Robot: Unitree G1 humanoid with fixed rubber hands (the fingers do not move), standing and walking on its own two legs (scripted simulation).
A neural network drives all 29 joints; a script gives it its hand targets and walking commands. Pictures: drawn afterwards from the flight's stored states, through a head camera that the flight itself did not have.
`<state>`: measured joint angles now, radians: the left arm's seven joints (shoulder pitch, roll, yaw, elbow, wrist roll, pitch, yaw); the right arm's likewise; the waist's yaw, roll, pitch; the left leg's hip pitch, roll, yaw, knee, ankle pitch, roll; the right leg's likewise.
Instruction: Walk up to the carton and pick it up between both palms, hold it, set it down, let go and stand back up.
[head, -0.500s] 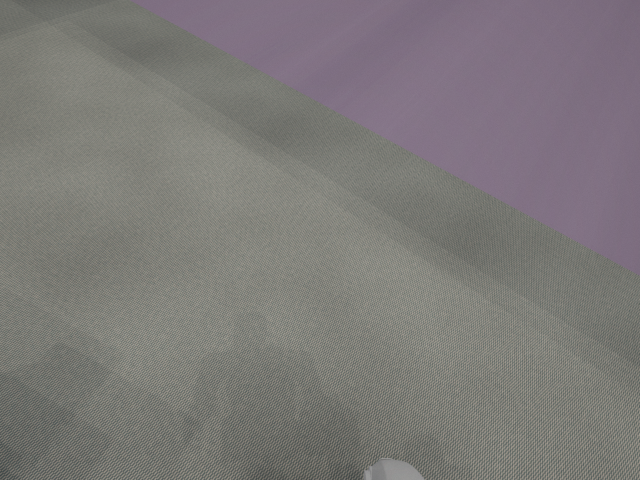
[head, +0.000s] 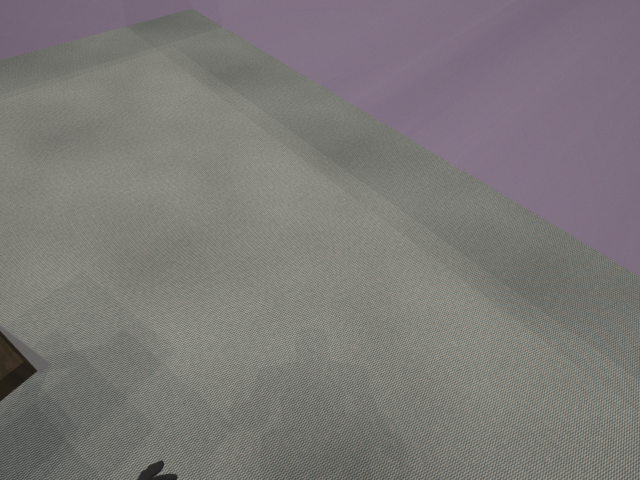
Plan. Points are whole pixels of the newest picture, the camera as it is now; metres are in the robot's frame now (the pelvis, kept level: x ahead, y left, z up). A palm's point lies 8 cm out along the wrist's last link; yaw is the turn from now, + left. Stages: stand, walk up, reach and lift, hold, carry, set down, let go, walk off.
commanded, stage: walk up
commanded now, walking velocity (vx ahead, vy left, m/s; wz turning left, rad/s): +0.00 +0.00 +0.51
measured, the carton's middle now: out of the picture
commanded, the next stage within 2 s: none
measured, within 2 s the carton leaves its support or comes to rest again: neither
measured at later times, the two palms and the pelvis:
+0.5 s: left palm out of the picture +0.00 +0.14 -0.12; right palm out of the picture +0.13 -0.34 -0.15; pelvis +0.02 -0.09 +0.00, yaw +18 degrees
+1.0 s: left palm out of the picture -0.06 +0.23 -0.15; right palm (432, 407) +0.24 -0.18 -0.11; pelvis +0.02 -0.02 +0.00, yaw +31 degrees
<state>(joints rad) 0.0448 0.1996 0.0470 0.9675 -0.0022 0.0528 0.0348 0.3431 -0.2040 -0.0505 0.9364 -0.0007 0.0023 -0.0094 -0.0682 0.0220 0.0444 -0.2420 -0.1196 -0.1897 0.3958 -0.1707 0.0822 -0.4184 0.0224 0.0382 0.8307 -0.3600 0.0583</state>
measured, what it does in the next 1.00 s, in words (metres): steps on the spot, turning left: right foot, then left foot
